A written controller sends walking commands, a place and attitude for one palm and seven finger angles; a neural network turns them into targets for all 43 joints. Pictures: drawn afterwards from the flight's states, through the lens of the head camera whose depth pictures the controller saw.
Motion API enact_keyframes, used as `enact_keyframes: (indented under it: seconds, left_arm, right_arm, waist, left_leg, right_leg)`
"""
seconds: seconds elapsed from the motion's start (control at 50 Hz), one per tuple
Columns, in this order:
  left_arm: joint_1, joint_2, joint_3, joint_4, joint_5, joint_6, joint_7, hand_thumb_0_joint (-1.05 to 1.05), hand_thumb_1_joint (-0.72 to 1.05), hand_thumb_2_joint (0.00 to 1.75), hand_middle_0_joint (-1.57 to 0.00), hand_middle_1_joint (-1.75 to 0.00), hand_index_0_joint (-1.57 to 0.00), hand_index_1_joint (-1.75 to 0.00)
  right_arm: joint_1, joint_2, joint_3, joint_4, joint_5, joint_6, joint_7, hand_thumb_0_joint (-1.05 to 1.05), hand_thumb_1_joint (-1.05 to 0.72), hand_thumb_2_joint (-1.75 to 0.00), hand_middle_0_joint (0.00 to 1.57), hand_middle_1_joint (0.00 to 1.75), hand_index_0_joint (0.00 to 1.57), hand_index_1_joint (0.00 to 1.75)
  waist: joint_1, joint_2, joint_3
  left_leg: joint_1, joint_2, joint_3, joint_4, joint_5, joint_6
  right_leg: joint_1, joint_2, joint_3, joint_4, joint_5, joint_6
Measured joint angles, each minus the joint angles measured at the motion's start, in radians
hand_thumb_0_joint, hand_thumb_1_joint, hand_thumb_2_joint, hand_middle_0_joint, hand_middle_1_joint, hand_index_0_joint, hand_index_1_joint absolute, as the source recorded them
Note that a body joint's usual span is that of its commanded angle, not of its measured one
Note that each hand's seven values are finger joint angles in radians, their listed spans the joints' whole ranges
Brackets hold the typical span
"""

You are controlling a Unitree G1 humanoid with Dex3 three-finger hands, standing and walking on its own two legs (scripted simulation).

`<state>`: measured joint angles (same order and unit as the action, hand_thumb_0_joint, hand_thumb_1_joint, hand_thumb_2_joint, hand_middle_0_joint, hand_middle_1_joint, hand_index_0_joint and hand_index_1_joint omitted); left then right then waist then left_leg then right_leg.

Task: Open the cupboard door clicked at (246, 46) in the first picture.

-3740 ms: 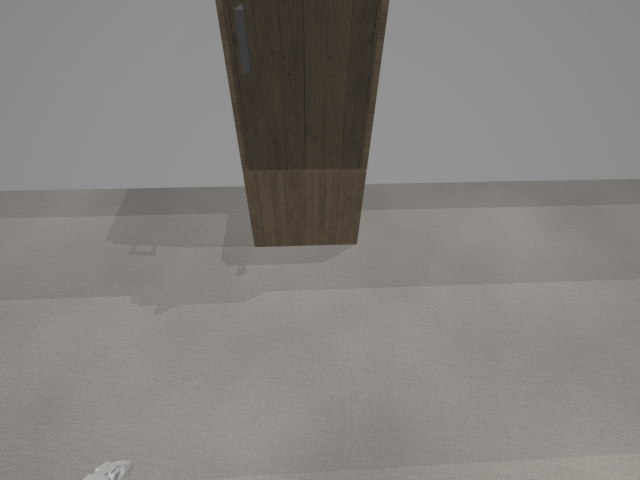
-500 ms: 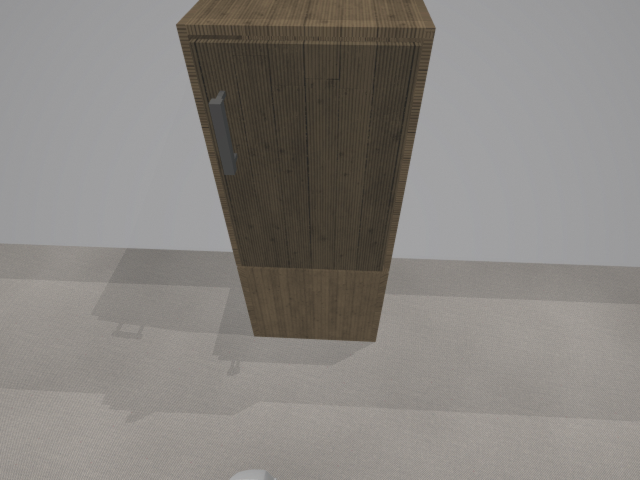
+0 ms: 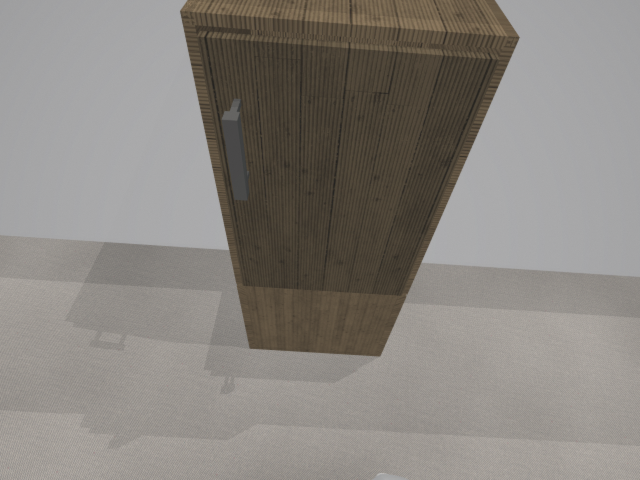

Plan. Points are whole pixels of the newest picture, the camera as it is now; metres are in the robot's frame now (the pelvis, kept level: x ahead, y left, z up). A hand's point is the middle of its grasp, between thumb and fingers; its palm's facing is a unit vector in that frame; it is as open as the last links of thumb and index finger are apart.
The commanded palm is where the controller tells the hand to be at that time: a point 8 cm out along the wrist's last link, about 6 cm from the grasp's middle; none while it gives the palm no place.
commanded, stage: come to a stop and stand still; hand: left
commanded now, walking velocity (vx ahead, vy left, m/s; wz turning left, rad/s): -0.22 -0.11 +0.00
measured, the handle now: (239, 151) +0.55 +0.17 +0.09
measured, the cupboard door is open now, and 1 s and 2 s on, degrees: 0 0 0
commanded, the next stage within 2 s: look again from close up in 0.86 s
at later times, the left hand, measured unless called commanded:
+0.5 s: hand out of the picture +0.04 +0.14 -0.16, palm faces +0.05 -0.97 -0.25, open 7.3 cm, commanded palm none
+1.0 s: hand out of the picture -0.04 +0.12 -0.17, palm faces +0.01 -0.98 -0.19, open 7.4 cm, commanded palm none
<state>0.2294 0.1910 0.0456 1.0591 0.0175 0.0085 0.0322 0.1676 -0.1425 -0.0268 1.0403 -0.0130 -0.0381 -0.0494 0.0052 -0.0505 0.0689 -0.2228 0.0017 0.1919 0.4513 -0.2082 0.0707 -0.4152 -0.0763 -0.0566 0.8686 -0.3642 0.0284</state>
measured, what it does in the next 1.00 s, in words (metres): steps on the spot: right foot, then left foot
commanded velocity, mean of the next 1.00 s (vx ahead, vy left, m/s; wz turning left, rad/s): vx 0.02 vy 0.01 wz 0.00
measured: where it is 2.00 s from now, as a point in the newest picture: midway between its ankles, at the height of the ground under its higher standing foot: outside the picture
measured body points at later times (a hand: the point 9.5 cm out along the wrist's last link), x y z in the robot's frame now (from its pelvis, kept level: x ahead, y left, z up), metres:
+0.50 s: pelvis -0.02 -0.05 +0.00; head +0.01 -0.07 +0.45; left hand +0.04 +0.19 -0.14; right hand +0.01 -0.29 -0.17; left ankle -0.07 +0.09 -0.69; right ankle +0.01 -0.14 -0.74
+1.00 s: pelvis -0.03 -0.05 +0.00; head +0.00 -0.06 +0.45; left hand -0.04 +0.18 -0.15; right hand -0.04 -0.26 -0.17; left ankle -0.07 +0.10 -0.74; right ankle -0.04 -0.13 -0.74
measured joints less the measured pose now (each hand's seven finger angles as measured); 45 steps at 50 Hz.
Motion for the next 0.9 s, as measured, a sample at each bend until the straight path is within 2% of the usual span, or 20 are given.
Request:
enact_keyframes:
  seconds: [0.14,0.18,0.22,0.24,0.28,0.32,0.38,0.42,0.5,0.56,0.6,0.64,0.72,0.84,0.9]
  left_arm:
    - [-0.084,0.007,0.008,-0.076,0.007,0.037,-0.006,0.00,0.91,0.89,-0.19,-0.30,-0.19,-0.30]
    - [-0.088,0.003,0.007,-0.088,0.007,0.035,-0.008,0.00,0.91,0.89,-0.19,-0.30,-0.19,-0.30]
    - [-0.083,0.002,0.004,-0.096,0.008,0.026,-0.009,0.00,0.91,0.89,-0.19,-0.30,-0.19,-0.30]
    - [-0.081,-0.005,0.002,-0.093,0.010,0.019,-0.007,0.00,0.91,0.89,-0.19,-0.30,-0.19,-0.30]
    - [-0.078,-0.019,-0.010,-0.087,0.011,0.011,-0.007,0.00,0.91,0.89,-0.19,-0.30,-0.20,-0.30]
    - [-0.070,-0.032,-0.018,-0.081,0.010,0.008,-0.007,0.00,0.91,0.89,-0.20,-0.30,-0.20,-0.30]
    - [-0.059,-0.047,-0.019,-0.071,0.006,0.008,-0.002,0.00,0.91,0.89,-0.20,-0.30,-0.20,-0.30]
    - [-0.051,-0.046,-0.016,-0.067,0.006,0.007,-0.002,0.00,0.92,0.89,-0.20,-0.30,-0.20,-0.30]
    - [-0.035,-0.039,-0.010,-0.062,0.011,0.003,-0.006,0.00,0.92,0.89,-0.20,-0.30,-0.20,-0.30]
    - [-0.020,-0.027,-0.003,-0.053,0.013,0.004,-0.008,0.00,0.92,0.89,-0.20,-0.30,-0.20,-0.30]
    - [-0.005,-0.018,0.000,-0.040,0.010,0.008,-0.010,0.00,0.91,0.89,-0.20,-0.30,-0.20,-0.30]
    - [0.013,-0.013,0.000,-0.023,0.003,0.016,-0.012,0.00,0.91,0.89,-0.20,-0.30,-0.20,-0.30]
    - [0.050,0.007,0.000,0.023,0.003,0.034,-0.021,0.01,0.91,0.89,-0.20,-0.30,-0.20,-0.30]
    - [0.094,-0.002,-0.011,0.054,0.010,0.031,-0.035,0.01,0.91,0.89,-0.20,-0.30,-0.20,-0.30]
    - [0.094,-0.016,-0.016,0.061,0.005,0.022,-0.037,0.01,0.91,0.89,-0.19,-0.30,-0.19,-0.30]
  right_arm:
    - [0.027,-0.006,-0.016,0.015,-0.012,0.051,0.005,-0.01,-0.93,-0.89,0.20,0.30,0.21,0.30]
    - [0.034,-0.012,-0.022,0.014,-0.014,0.058,0.009,-0.01,-0.92,-0.89,0.20,0.30,0.21,0.30]
    - [0.045,-0.016,-0.026,0.014,-0.011,0.063,0.015,0.00,-0.92,-0.89,0.20,0.30,0.21,0.30]
    - [0.045,-0.022,-0.029,0.015,-0.007,0.066,0.018,0.00,-0.92,-0.89,0.20,0.30,0.21,0.30]
    - [0.047,-0.032,-0.035,0.011,0.001,0.079,0.020,0.00,-0.92,-0.89,0.20,0.30,0.20,0.30]
    - [0.053,-0.037,-0.037,0.010,0.003,0.094,0.019,0.00,-0.92,-0.89,0.20,0.30,0.20,0.30]
    - [0.059,-0.041,-0.037,0.016,0.003,0.102,0.023,0.00,-0.92,-0.89,0.20,0.30,0.20,0.30]
    - [0.064,-0.043,-0.036,0.019,0.002,0.104,0.027,0.00,-0.91,-0.89,0.20,0.30,0.20,0.30]
    - [0.066,-0.046,-0.033,0.016,0.001,0.103,0.033,0.00,-0.91,-0.89,0.20,0.30,0.20,0.30]
    - [0.058,-0.046,-0.027,0.007,0.002,0.092,0.034,0.00,-0.91,-0.89,0.20,0.30,0.20,0.30]
    - [0.054,-0.044,-0.022,0.001,0.003,0.079,0.033,0.00,-0.91,-0.89,0.20,0.30,0.20,0.30]
    - [0.061,-0.046,-0.016,-0.003,0.001,0.059,0.031,0.00,-0.91,-0.89,0.20,0.30,0.20,0.30]
    - [0.085,-0.014,0.004,0.019,-0.009,0.054,0.028,0.00,-0.91,-0.89,0.20,0.30,0.20,0.30]
    - [0.120,0.007,0.015,0.039,-0.012,0.048,0.016,0.00,-0.92,-0.89,0.20,0.30,0.20,0.30]
    - [0.124,0.013,0.015,0.044,-0.011,0.039,0.012,0.00,-0.92,-0.89,0.20,0.30,0.20,0.30]
  waist:
    - [-0.024,0.034,0.006]
    - [-0.029,0.049,0.008]
    - [-0.030,0.055,0.005]
    - [-0.030,0.071,0.008]
    - [-0.040,0.091,0.016]
    - [-0.041,0.093,0.013]
    - [-0.031,0.091,0.003]
    - [-0.022,0.090,-0.006]
    - [0.002,0.076,-0.016]
    - [0.020,0.059,-0.019]
    - [0.027,0.050,-0.023]
    - [0.024,0.058,-0.038]
    - [0.025,0.017,-0.068]
    - [0.015,0.007,-0.087]
    - [0.004,0.008,-0.067]
  left_leg:
    - [-0.004,0.031,-0.003,0.043,-0.031,-0.023]
    - [-0.016,0.044,-0.002,0.064,-0.040,-0.035]
    - [-0.038,0.052,0.001,0.101,-0.056,-0.052]
    - [-0.050,0.067,-0.003,0.125,-0.066,-0.061]
    - [-0.087,0.059,-0.055,0.213,-0.195,-0.076]
    - [-0.126,0.035,-0.105,0.342,-0.278,-0.083]
    - [-0.153,0.020,-0.150,0.482,-0.271,-0.097]
    - [-0.148,0.019,-0.165,0.505,-0.253,-0.106]
    - [-0.102,0.022,-0.170,0.426,-0.256,-0.113]
    - [-0.049,0.022,-0.166,0.292,-0.248,-0.106]
    - [0.005,0.021,-0.161,0.161,-0.187,-0.099]
    - [0.060,0.031,-0.170,0.029,-0.108,-0.085]
    - [0.087,0.015,-0.159,0.007,-0.092,-0.078]
    - [0.120,0.001,-0.147,-0.066,-0.065,-0.073]
    - [0.117,-0.003,-0.136,-0.065,-0.068,-0.082]
  right_leg:
    - [0.041,0.029,0.011,-0.075,-0.027,-0.015]
    - [0.081,0.031,0.009,-0.143,0.002,-0.019]
    - [0.141,0.028,0.006,-0.267,0.088,-0.022]
    - [0.146,0.040,0.002,-0.283,0.077,-0.031]
    - [0.143,0.051,-0.010,-0.277,0.065,-0.051]
    - [0.145,0.048,-0.018,-0.293,0.075,-0.065]
    - [0.151,0.049,-0.024,-0.329,0.102,-0.074]
    - [0.150,0.050,-0.029,-0.348,0.118,-0.075]
    - [0.140,0.041,-0.033,-0.371,0.144,-0.073]
    - [0.127,0.031,-0.030,-0.380,0.163,-0.066]
    - [0.118,0.029,-0.028,-0.376,0.172,-0.057]
    - [0.104,0.038,-0.036,-0.357,0.169,-0.044]
    - [0.118,0.031,-0.013,-0.339,0.099,-0.024]
    - [0.115,0.038,0.009,-0.181,-0.002,-0.019]
    - [0.148,0.038,0.006,-0.248,-0.004,-0.014]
